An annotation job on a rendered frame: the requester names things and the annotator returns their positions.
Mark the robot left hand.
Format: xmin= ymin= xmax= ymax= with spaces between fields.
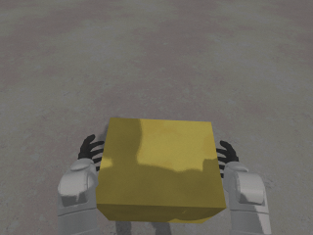
xmin=78 ymin=134 xmax=105 ymax=171

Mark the carton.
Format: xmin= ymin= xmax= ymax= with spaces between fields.
xmin=95 ymin=117 xmax=227 ymax=224

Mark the left robot forearm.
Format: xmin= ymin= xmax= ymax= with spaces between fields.
xmin=57 ymin=158 xmax=101 ymax=235

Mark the right robot forearm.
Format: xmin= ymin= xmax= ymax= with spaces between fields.
xmin=223 ymin=161 xmax=273 ymax=235

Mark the robot right hand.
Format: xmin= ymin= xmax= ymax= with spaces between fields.
xmin=216 ymin=140 xmax=239 ymax=178

